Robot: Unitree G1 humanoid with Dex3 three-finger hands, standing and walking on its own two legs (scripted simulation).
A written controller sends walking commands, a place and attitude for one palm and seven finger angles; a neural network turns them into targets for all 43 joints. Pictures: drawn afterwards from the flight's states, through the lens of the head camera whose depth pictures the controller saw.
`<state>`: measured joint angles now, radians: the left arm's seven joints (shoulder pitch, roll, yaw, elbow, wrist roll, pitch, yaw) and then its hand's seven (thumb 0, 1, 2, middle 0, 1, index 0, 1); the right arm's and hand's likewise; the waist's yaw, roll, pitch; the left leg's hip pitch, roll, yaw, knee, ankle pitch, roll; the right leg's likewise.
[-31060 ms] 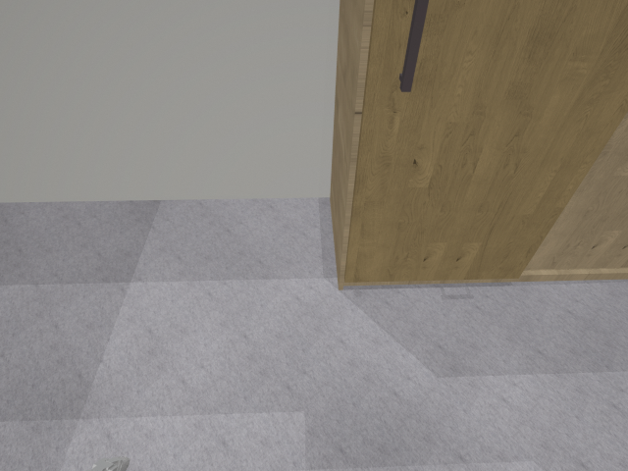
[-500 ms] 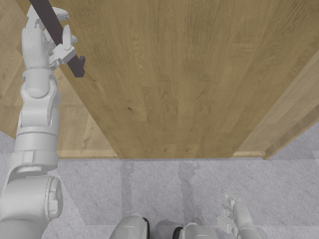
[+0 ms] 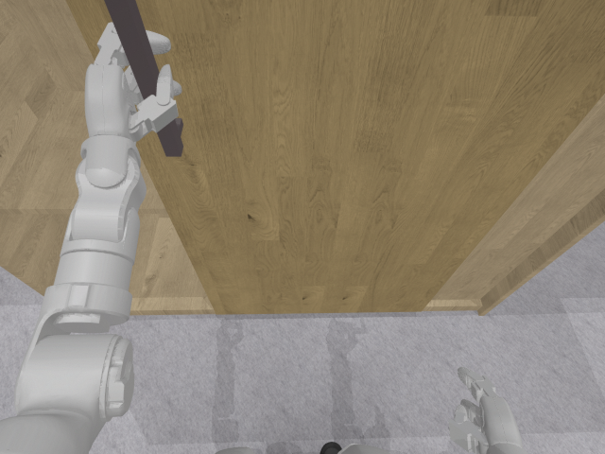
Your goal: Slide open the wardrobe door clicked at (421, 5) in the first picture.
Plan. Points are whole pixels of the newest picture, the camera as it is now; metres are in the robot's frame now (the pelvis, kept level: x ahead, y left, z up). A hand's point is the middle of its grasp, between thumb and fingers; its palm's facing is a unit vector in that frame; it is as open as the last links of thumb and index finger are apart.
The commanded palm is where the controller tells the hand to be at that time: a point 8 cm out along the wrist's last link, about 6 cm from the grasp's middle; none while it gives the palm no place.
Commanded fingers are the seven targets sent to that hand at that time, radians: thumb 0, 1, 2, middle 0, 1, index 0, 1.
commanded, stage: stop walking and hold the door there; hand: left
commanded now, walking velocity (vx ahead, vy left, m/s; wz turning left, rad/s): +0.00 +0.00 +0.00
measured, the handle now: (143, 41) +0.51 +0.21 +0.23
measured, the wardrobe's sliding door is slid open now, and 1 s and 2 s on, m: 0.44 0.44 0.44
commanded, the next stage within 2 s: loosen the grip on the handle in 0.46 s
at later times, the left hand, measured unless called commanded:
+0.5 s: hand (170, 104) +0.46 +0.17 +0.19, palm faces +0.19 -0.97 -0.12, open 5.9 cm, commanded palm +0.43 +0.21 +0.18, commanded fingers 0.00 0.90 0.90 -0.45 -1.40 -0.45 -1.40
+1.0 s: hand (170, 100) +0.47 +0.18 +0.18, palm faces +0.21 -0.97 -0.14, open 13.1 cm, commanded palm +0.43 +0.23 +0.20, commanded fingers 0.00 -0.55 0.20 -0.28 -1.18 -0.28 -1.18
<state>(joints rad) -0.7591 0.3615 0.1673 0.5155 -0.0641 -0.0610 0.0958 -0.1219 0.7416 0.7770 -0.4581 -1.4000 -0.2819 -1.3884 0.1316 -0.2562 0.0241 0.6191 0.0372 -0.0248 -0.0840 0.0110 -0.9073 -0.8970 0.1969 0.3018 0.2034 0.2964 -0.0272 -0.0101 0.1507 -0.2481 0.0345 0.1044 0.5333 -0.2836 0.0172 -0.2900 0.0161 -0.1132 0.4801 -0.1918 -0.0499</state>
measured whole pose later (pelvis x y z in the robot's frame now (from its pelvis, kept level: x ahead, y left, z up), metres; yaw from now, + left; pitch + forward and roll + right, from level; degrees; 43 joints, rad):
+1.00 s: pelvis -0.01 -0.02 +0.00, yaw -1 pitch +5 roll +1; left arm -0.88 0.46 0.30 0.97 -0.04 -0.20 -0.01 -0.01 -0.39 0.28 -0.40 -1.32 -0.33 -1.32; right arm 0.34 -0.29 0.01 0.70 0.06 -0.13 -0.03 0.01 -0.91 -0.90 0.20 0.30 0.21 0.30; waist -0.07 -0.01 -0.01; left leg -0.35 0.04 0.11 0.52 -0.25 0.01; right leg -0.42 0.03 -0.10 0.51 -0.18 -0.09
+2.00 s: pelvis +0.02 +0.03 +0.00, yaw -2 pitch +4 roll -1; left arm -0.56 0.43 0.36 0.60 -0.14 -0.13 -0.15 -0.02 -0.55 0.20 -0.31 -1.18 -0.25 -1.15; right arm 0.37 -0.27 0.02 0.64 0.06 -0.09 -0.04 0.01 -0.91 -0.90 0.20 0.30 0.21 0.30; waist -0.02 0.01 -0.06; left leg -0.28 0.00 0.13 0.50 -0.30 0.06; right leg -0.34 0.00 -0.06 0.47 -0.20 -0.01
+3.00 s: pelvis +0.01 -0.01 +0.00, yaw +0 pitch -1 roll +0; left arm -0.23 0.42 0.42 0.24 -0.27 0.05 -0.22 -0.02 -0.55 0.20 -0.26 -1.15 -0.25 -1.15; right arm 0.23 -0.27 0.05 0.65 0.08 -0.13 -0.10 0.02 -0.90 -0.90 0.20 0.30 0.21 0.30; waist 0.03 0.04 -0.04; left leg -0.22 0.03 0.08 0.53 -0.29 0.01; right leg -0.28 0.02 -0.11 0.51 -0.23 -0.07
